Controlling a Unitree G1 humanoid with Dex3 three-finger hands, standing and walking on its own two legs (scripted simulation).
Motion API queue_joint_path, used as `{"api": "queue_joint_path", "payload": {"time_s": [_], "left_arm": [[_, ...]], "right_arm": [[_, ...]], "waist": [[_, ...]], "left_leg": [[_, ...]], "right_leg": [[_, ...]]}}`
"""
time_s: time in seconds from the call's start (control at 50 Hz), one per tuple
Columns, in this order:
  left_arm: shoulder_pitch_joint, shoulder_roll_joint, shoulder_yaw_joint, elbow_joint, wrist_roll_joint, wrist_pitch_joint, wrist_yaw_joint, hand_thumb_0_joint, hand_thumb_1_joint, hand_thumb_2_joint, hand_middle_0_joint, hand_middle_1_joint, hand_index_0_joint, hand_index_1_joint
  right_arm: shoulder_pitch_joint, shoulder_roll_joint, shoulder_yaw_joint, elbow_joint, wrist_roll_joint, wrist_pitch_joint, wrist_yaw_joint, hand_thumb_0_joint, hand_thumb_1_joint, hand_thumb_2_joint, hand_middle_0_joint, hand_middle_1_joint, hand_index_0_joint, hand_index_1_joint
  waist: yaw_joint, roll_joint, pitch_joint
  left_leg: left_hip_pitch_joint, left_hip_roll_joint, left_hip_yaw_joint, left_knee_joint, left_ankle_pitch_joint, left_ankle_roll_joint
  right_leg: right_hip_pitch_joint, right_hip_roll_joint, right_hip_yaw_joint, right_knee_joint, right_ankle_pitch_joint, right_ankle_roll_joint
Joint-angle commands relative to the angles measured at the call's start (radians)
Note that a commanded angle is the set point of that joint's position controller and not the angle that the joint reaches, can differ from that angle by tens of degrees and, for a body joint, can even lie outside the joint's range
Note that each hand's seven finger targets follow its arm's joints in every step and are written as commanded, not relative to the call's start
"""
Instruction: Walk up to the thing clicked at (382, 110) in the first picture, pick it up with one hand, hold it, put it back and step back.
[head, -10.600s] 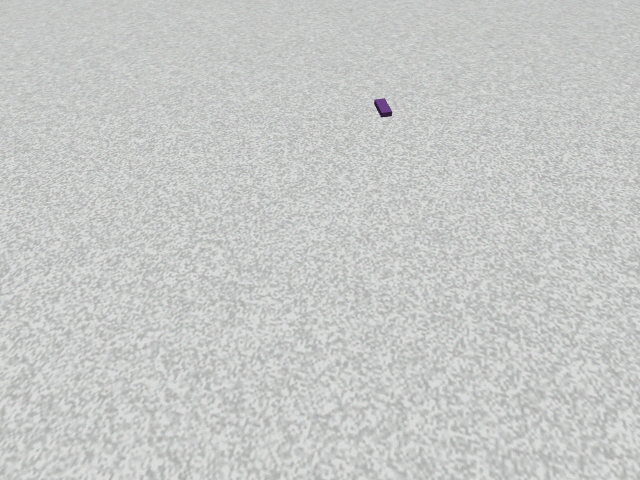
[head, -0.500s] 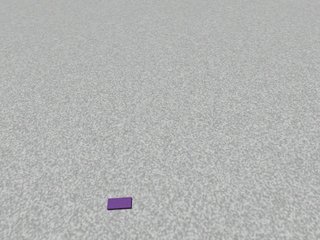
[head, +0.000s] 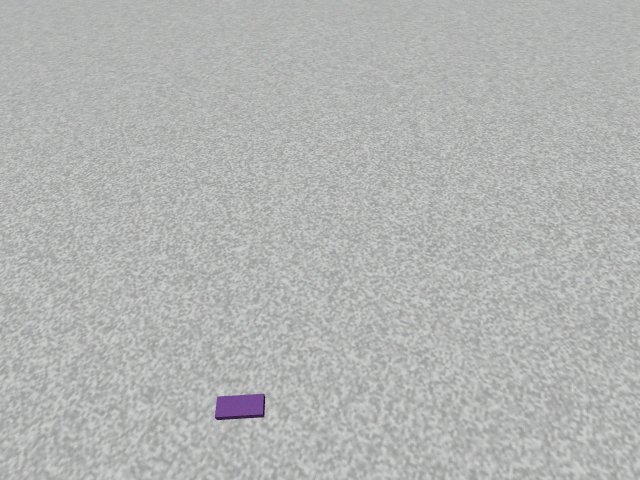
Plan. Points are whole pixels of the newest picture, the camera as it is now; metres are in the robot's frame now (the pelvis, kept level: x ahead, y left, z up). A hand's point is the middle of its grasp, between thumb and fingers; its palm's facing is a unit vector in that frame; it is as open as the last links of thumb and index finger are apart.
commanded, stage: stand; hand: left
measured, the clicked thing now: (240, 406) +0.47 +0.29 -0.77
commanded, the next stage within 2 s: walk up in 1.54 s
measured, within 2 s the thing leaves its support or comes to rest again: neither
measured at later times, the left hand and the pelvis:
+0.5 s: hand out of the picture +0.08 +0.25 -0.16, palm faces -0.03 -0.94 -0.35, open 7.4 cm; pelvis +0.00 +0.00 +0.00, yaw +0 degrees
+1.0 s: hand out of the picture +0.07 +0.25 -0.16, palm faces -0.02 -0.94 -0.35, open 7.4 cm; pelvis +0.00 +0.00 +0.00, yaw +0 degrees
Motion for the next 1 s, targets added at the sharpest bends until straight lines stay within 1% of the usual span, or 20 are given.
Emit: {"api": "queue_joint_path", "payload": {"time_s": [0.0, 0.06, 0.08, 0.16, 0.28, 0.32, 0.34, 0.36, 0.44, 0.5, 0.58, 0.68, 0.72, 0.76, 0.84, 0.9, 0.92, 0.94, 0.96, 0.98], "left_arm": [[-0.039, 0.222, 0.039, -0.054, -0.003, -0.020, 0.014, 0.000, 0.900, 0.900, -0.200, -0.300, -0.200, -0.300], [-0.040, 0.225, 0.041, -0.055, -0.003, -0.021, 0.012, 0.000, 0.900, 0.900, -0.200, -0.300, -0.200, -0.300], [-0.037, 0.222, 0.039, -0.054, -0.003, -0.021, 0.012, 0.000, 0.900, 0.900, -0.200, -0.300, -0.200, -0.300], [-0.043, 0.220, 0.039, -0.056, -0.002, -0.018, 0.013, 0.000, 0.900, 0.900, -0.200, -0.300, -0.200, -0.300], [-0.033, 0.215, 0.036, -0.050, -0.003, -0.021, 0.012, 0.000, 0.900, 0.900, -0.200, -0.300, -0.200, -0.300], [-0.032, 0.222, 0.038, -0.052, -0.001, -0.021, 0.014, 0.000, 0.900, 0.900, -0.200, -0.300, -0.200, -0.300], [-0.038, 0.224, 0.039, -0.054, -0.001, -0.021, 0.015, 0.000, 0.900, 0.900, -0.200, -0.300, -0.200, -0.300], [-0.038, 0.222, 0.038, -0.056, -0.002, -0.022, 0.016, 0.000, 0.900, 0.900, -0.200, -0.300, -0.200, -0.300], [-0.039, 0.224, 0.040, -0.054, -0.005, -0.020, 0.016, 0.000, 0.900, 0.900, -0.200, -0.300, -0.200, -0.300], [-0.034, 0.220, 0.038, -0.051, -0.005, -0.021, 0.014, 0.000, 0.900, 0.900, -0.200, -0.300, -0.200, -0.300], [-0.040, 0.227, 0.041, -0.059, -0.002, -0.021, 0.016, 0.000, 0.900, 0.900, -0.200, -0.300, -0.200, -0.300], [-0.042, 0.225, 0.042, -0.061, -0.004, -0.020, 0.016, 0.000, 0.900, 0.900, -0.200, -0.300, -0.200, -0.300], [-0.037, 0.223, 0.040, -0.059, -0.004, -0.021, 0.014, 0.000, 0.900, 0.900, -0.200, -0.300, -0.200, -0.300], [-0.032, 0.225, 0.040, -0.058, -0.002, -0.021, 0.015, 0.000, 0.900, 0.900, -0.200, -0.300, -0.200, -0.300], [-0.035, 0.225, 0.042, -0.056, -0.004, -0.021, 0.014, 0.000, 0.900, 0.900, -0.200, -0.300, -0.200, -0.300], [-0.042, 0.225, 0.042, -0.057, -0.003, -0.020, 0.013, 0.000, 0.900, 0.900, -0.200, -0.300, -0.200, -0.300], [-0.037, 0.223, 0.042, -0.058, -0.001, -0.019, 0.013, 0.000, 0.900, 0.900, -0.200, -0.300, -0.200, -0.300], [-0.039, 0.222, 0.041, -0.056, -0.003, -0.020, 0.013, 0.000, 0.900, 0.900, -0.200, -0.300, -0.200, -0.300], [-0.031, 0.219, 0.040, -0.055, -0.001, -0.021, 0.012, 0.000, 0.900, 0.900, -0.200, -0.300, -0.200, -0.300], [-0.036, 0.223, 0.041, -0.057, -0.001, -0.020, 0.013, 0.000, 0.900, 0.900, -0.200, -0.300, -0.200, -0.300]], "right_arm": [[-0.036, -0.199, -0.036, -0.060, 0.000, -0.017, -0.016, 0.000, -0.900, -0.900, 0.200, 0.300, 0.200, 0.300], [-0.035, -0.207, -0.037, -0.062, -0.001, -0.021, -0.017, 0.000, -0.900, -0.900, 0.200, 0.300, 0.200, 0.300], [-0.035, -0.200, -0.034, -0.059, 0.000, -0.021, -0.017, 0.000, -0.900, -0.900, 0.200, 0.300, 0.200, 0.300], [-0.038, -0.204, -0.037, -0.063, -0.001, -0.021, -0.019, 0.000, -0.900, -0.900, 0.200, 0.300, 0.200, 0.300], [-0.035, -0.205, -0.035, -0.060, 0.000, -0.019, -0.018, 0.000, -0.900, -0.900, 0.200, 0.300, 0.200, 0.300], [-0.039, -0.209, -0.038, -0.064, 0.001, -0.018, -0.018, 0.000, -0.900, -0.900, 0.200, 0.300, 0.200, 0.300], [-0.035, -0.204, -0.037, -0.065, -0.002, -0.019, -0.018, 0.000, -0.900, -0.900, 0.200, 0.300, 0.200, 0.300], [-0.032, -0.211, -0.039, -0.065, -0.002, -0.018, -0.019, 0.000, -0.900, -0.900, 0.200, 0.300, 0.200, 0.300], [-0.034, -0.206, -0.038, -0.064, -0.001, -0.017, -0.019, 0.000, -0.900, -0.900, 0.200, 0.300, 0.200, 0.300], [-0.032, -0.204, -0.037, -0.062, 0.001, -0.017, -0.018, 0.000, -0.900, -0.900, 0.200, 0.300, 0.200, 0.300], [-0.035, -0.202, -0.039, -0.066, -0.001, -0.017, -0.018, 0.000, -0.900, -0.900, 0.200, 0.300, 0.200, 0.300], [-0.036, -0.204, -0.040, -0.070, -0.001, -0.017, -0.020, 0.000, -0.900, -0.900, 0.200, 0.300, 0.200, 0.300], [-0.040, -0.203, -0.039, -0.067, 0.000, -0.018, -0.018, 0.000, -0.900, -0.900, 0.200, 0.300, 0.200, 0.300], [-0.035, -0.207, -0.041, -0.069, 0.000, -0.017, -0.019, 0.000, -0.900, -0.900, 0.200, 0.300, 0.200, 0.300], [-0.036, -0.206, -0.039, -0.066, 0.000, -0.017, -0.018, 0.000, -0.900, -0.900, 0.200, 0.300, 0.200, 0.300], [-0.031, -0.202, -0.038, -0.066, -0.001, -0.017, -0.018, 0.000, -0.900, -0.900, 0.200, 0.300, 0.200, 0.300], [-0.042, -0.209, -0.040, -0.069, 0.000, -0.018, -0.018, 0.000, -0.900, -0.900, 0.200, 0.300, 0.200, 0.300], [-0.034, -0.203, -0.039, -0.066, -0.001, -0.019, -0.017, 0.000, -0.900, -0.900, 0.200, 0.300, 0.200, 0.300], [-0.037, -0.209, -0.040, -0.066, -0.001, -0.018, -0.017, 0.000, -0.900, -0.900, 0.200, 0.300, 0.200, 0.300], [-0.037, -0.207, -0.041, -0.066, -0.001, -0.018, -0.018, 0.000, -0.900, -0.900, 0.200, 0.300, 0.200, 0.300]], "waist": [[0.003, -0.010, -0.066], [0.003, 0.003, -0.074], [0.005, -0.001, -0.068], [0.003, 0.002, -0.086], [0.007, -0.011, -0.069], [0.005, -0.012, -0.080], [0.001, -0.020, -0.076], [0.002, -0.010, -0.088], [0.003, -0.007, -0.084], [0.006, -0.004, -0.060], [0.004, -0.015, -0.079], [0.003, -0.002, -0.083], [0.006, -0.005, -0.069], [0.004, -0.011, -0.070], [0.004, -0.002, -0.052], [0.002, -0.004, -0.055], [0.006, 0.000, -0.064], [0.002, -0.004, -0.062], [0.006, -0.007, -0.061], [0.003, -0.013, -0.071]], "left_leg": [[0.038, 0.135, -0.136, -0.035, 0.163, 0.025], [0.046, 0.139, -0.132, -0.029, 0.175, 0.028], [0.044, 0.138, -0.138, -0.036, 0.187, 0.023], [0.054, 0.141, -0.134, -0.025, 0.206, 0.023], [0.048, 0.137, -0.134, -0.029, 0.186, 0.026], [0.063, 0.139, -0.133, -0.020, 0.199, 0.029], [0.058, 0.138, -0.129, -0.021, 0.214, 0.025], [0.066, 0.140, -0.127, -0.012, 0.216, 0.029], [0.056, 0.139, -0.128, -0.019, 0.220, 0.024], [0.035, 0.137, -0.132, -0.029, 0.192, 0.025], [0.051, 0.136, -0.128, -0.021, 0.207, 0.026], [0.052, 0.139, -0.127, -0.022, 0.201, 0.029], [0.049, 0.137, -0.130, -0.029, 0.209, 0.024], [0.048, 0.139, -0.128, -0.020, 0.193, 0.030], [0.042, 0.136, -0.133, -0.034, 0.162, 0.025], [0.034, 0.138, -0.134, -0.038, 0.146, 0.029], [0.045, 0.140, -0.135, -0.033, 0.161, 0.030], [0.039, 0.137, -0.137, -0.036, 0.163, 0.026], [0.044, 0.138, -0.133, -0.030, 0.156, 0.029], [0.049, 0.138, -0.134, -0.029, 0.161, 0.028]], "right_leg": [[-0.035, -0.183, 0.146, -0.041, 0.220, 0.010], [-0.025, -0.187, 0.149, -0.035, 0.230, 0.007], [-0.036, -0.182, 0.142, -0.033, 0.230, 0.011], [-0.024, -0.184, 0.141, -0.029, 0.245, 0.007], [-0.036, -0.183, 0.141, -0.037, 0.233, 0.014], [-0.036, -0.183, 0.139, -0.036, 0.253, 0.014], [-0.037, -0.183, 0.136, -0.029, 0.272, 0.015], [-0.029, -0.187, 0.140, -0.031, 0.285, 0.014], [-0.019, -0.185, 0.138, -0.024, 0.284, 0.013], [-0.022, -0.184, 0.140, -0.036, 0.249, 0.012], [-0.021, -0.185, 0.139, -0.032, 0.278, 0.012], [-0.012, -0.189, 0.143, -0.031, 0.272, 0.007], [-0.021, -0.182, 0.138, -0.034, 0.269, 0.011], [-0.020, -0.184, 0.139, -0.037, 0.262, 0.011], [-0.038, -0.180, 0.143, -0.046, 0.213, 0.012], [-0.038, -0.184, 0.146, -0.044, 0.196, 0.008], [-0.037, -0.181, 0.140, -0.041, 0.203, 0.009], [-0.032, -0.180, 0.142, -0.043, 0.203, 0.011], [-0.038, -0.181, 0.142, -0.046, 0.204, 0.011], [-0.036, -0.182, 0.144, -0.045, 0.210, 0.010]]}}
